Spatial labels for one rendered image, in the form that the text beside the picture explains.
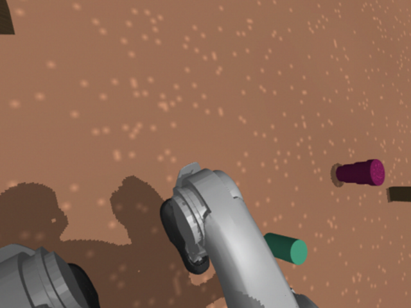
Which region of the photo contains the left robot foot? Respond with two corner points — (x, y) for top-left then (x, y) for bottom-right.
(68, 263), (100, 308)

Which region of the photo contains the right robot hand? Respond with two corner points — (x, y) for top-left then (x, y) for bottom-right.
(290, 287), (318, 308)

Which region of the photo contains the right robot foot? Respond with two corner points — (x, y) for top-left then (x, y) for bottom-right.
(160, 198), (209, 275)

